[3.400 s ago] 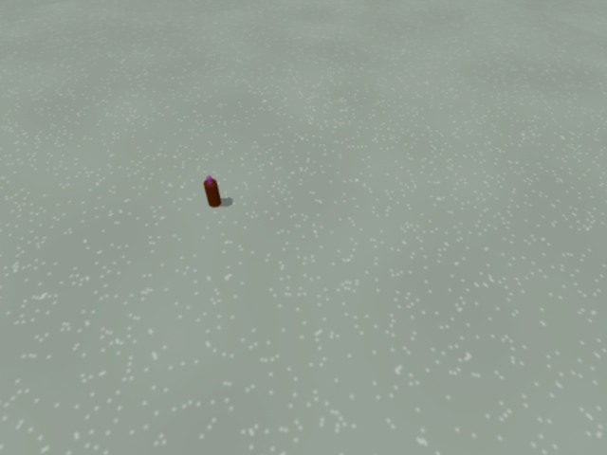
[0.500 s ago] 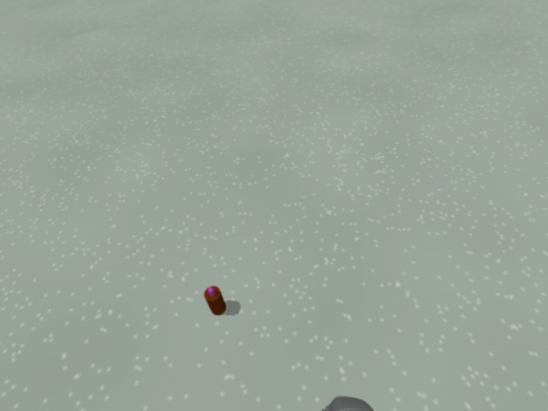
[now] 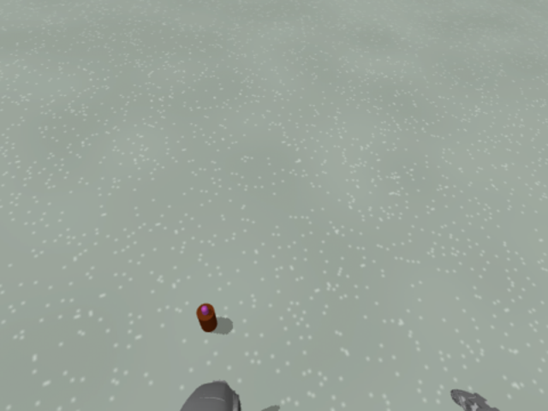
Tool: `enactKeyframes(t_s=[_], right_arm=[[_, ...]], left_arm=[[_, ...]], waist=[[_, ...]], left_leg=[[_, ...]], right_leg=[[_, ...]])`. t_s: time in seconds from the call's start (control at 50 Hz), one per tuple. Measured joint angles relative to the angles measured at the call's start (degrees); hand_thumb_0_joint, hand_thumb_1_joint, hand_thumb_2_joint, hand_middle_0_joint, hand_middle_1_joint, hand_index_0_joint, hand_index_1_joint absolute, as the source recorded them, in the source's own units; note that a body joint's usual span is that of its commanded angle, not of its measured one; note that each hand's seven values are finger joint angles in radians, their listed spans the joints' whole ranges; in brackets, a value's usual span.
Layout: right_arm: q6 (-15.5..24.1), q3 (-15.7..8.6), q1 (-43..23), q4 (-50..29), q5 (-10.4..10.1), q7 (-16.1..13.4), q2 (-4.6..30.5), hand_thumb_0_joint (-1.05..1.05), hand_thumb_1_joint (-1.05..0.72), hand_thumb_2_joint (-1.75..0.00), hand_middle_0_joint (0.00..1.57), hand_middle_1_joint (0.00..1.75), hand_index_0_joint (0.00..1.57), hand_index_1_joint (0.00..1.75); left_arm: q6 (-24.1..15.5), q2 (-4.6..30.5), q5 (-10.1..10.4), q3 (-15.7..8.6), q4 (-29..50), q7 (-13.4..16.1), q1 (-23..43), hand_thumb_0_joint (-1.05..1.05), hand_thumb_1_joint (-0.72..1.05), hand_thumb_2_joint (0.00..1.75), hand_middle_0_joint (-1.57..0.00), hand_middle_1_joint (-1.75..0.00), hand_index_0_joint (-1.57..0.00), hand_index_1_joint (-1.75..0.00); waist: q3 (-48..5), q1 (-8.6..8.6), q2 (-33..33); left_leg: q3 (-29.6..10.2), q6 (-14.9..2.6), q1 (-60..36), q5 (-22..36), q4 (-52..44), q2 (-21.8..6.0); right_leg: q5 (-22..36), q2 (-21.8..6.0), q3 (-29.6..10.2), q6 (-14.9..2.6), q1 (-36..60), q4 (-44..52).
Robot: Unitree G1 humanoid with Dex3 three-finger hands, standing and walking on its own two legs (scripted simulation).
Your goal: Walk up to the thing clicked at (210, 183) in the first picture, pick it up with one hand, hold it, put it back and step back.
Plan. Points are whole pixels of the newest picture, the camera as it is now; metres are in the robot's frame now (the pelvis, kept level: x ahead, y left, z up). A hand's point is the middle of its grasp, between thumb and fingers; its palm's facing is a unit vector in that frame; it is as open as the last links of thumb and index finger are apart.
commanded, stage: walk up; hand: left
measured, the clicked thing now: (206, 316) +0.45 +0.21 -0.67
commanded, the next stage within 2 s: none
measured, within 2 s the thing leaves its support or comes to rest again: neither
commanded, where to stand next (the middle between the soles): +0.12 +0.00 m, yaw -2 degrees
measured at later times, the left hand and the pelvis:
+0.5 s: hand out of the picture +0.11 +0.27 -0.13, palm faces -0.06 -0.91 -0.42, open 7.4 cm; pelvis +0.04 +0.00 +0.00, yaw -2 degrees
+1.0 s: hand (118, 386) +0.16 +0.25 -0.13, palm faces -0.06 -0.94 -0.32, open 7.4 cm; pelvis +0.07 +0.00 +0.03, yaw -2 degrees
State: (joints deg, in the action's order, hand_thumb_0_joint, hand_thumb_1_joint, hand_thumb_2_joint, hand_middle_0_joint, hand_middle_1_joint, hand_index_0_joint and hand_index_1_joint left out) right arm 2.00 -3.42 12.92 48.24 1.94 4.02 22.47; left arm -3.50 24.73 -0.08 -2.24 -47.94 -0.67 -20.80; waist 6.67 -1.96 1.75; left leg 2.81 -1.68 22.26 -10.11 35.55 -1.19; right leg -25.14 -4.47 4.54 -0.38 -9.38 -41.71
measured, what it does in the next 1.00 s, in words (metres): steps on the spot: right foot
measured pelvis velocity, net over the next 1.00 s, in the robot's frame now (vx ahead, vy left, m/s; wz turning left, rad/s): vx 0.07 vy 0.00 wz -0.03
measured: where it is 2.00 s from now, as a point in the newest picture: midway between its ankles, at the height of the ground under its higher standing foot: outside the picture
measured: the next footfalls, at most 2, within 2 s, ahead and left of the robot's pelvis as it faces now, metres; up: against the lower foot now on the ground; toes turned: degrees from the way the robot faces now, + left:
right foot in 0.40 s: +0.13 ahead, -0.12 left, +0.00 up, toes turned -2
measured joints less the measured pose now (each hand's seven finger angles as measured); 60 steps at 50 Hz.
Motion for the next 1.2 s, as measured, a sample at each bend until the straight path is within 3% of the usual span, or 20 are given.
enactKeyframes(t_s=[0.06, 0.12, 0.28, 0.38, 0.44, 0.5, 0.58, 0.88, 1.2], right_arm=[[0.83, 0.31, -0.45, -1.82, -1.23, -0.5, -0.3, 0.01, -0.91, -0.89, 0.2, 0.3, 0.2, 0.3], [0.87, 1.1, 0.11, -2.56, -1.8, -1.2, -1.18, 0.01, -0.91, -0.89, 0.2, 0.3, 0.2, 0.3], [-0.03, 2.08, 0.98, -2.06, -1.21, -2.4, -0.89, 0.01, -0.9, -0.89, 0.2, 0.3, 0.2, 0.3], [-1.67, 2.15, -0.12, -1.11, -1.49, -2.58, -0.24, 0.01, -0.9, -0.89, 0.2, 0.3, 0.2, 0.3], [-2.79, 2.15, -1.81, 0.83, -2.19, -2.96, -0.03, 0.01, -0.9, -0.89, 0.2, 0.3, 0.2, 0.3], [-2.86, 2.58, -2.46, 2.63, -2.26, -3.05, -0.98, 0.01, -0.91, -0.89, 0.2, 0.3, 0.2, 0.3], [-2.44, 3.06, -3.21, 5.87, -2.31, -2.5, -1.46, 0.01, -0.91, -0.89, 0.2, 0.3, 0.2, 0.3], [-1.15, 3.97, -3.52, 15.22, -1.12, -2.55, -1.79, 0.01, -0.91, -0.89, 0.2, 0.3, 0.2, 0.3], [-1.1, 3.18, -9.06, 17.15, -1.59, -3.19, -1.99, 0.01, -0.91, -0.89, 0.2, 0.3, 0.2, 0.3]], left_arm=[[0.97, -0.77, 0.04, 0.81, -0.72, 0.34, 1.16, 0.0, 0.9, 0.9, -0.21, -0.3, -0.21, -0.3], [1.08, -0.34, 0.28, 0.99, -0.7, 0.03, 1.73, 0.0, 0.9, 0.9, -0.21, -0.3, -0.21, -0.3], [1.71, -0.32, 0.2, 0.38, -2.04, 0.52, 3.24, 0.0, 0.9, 0.9, -0.21, -0.3, -0.2, -0.3], [1.96, -1.13, -0.01, 0.38, -3.75, 1.11, 4.29, 0.0, 0.9, 0.9, -0.21, -0.3, -0.2, -0.3], [1.69, -2.73, -0.76, 0.52, -5.2, 1.34, 5.27, 0.0, 0.9, 0.9, -0.21, -0.3, -0.2, -0.3], [1.95, -3.4, -0.83, 1.63, -5.97, 0.86, 6.99, 0.0, 0.9, 0.9, -0.21, -0.3, -0.2, -0.3], [2.01, -4.42, -0.58, 2.5, -6.95, 0.53, 9.79, 0.0, 0.9, 0.9, -0.21, -0.3, -0.21, -0.3], [2.27, -4.16, 0.22, 2.46, -13.61, -0.21, 14.31, 0.0, 0.9, 0.9, -0.21, -0.3, -0.21, -0.3], [2.58, -4.68, 0.2, 2.47, -18.75, 0.26, 14.82, 0.0, 0.9, 0.9, -0.21, -0.3, -0.2, -0.3]], waist=[[0.54, 1.0, -0.89], [0.26, 1.54, -0.2], [0.2, 1.96, -0.02], [0.1, 2.03, -1.78], [0.16, 1.64, -4.76], [-0.25, 1.46, -4.37], [-0.16, 1.86, -4.46], [-4.31, 2.53, -0.56], [-4.1, 1.3, -2.55]], left_leg=[[-0.3, -0.99, -1.0, -2.14, 0.92, -0.54], [0.04, -1.13, -3.94, -1.24, -2.91, -0.26], [1.57, -1.67, -6.76, -2.15, -4.78, 1.06], [2.19, -1.07, -4.44, -5.47, 0.87, 0.89], [1.33, 0.03, -3.31, -8.18, 4.49, -0.7], [0.88, 0.38, -3.69, -13.12, 3.81, 1.0], [1.25, 0.16, -6.03, -2.9, -2.07, 1.08], [1.15, 0.42, -11.49, 0.02, -12.46, 0.96], [0.88, 0.9, -15.36, 0.59, -16.82, 0.8]], right_leg=[[-4.09, 2.9, -2.67, -1.52, -7.01, -15.9], [-1.64, 3.38, -4.44, -1.95, -12.22, -20.08], [5.76, 0.87, -5.03, 0.29, -15.38, -6.57], [9.84, 2.12, -3.45, -0.15, -10.32, 3.13], [9.89, 4.05, -2.84, 0.24, -8.65, 5.15], [10.05, 2.95, -3.21, -0.03, -9.04, 4.97], [11.31, 2.65, -3.04, 0.58, -7.77, 7.17], [15.77, 3.45, -3.11, 0.59, -1.98, 18.65], [16.23, 3.81, -2.85, 0.5, 1.96, 23.04]])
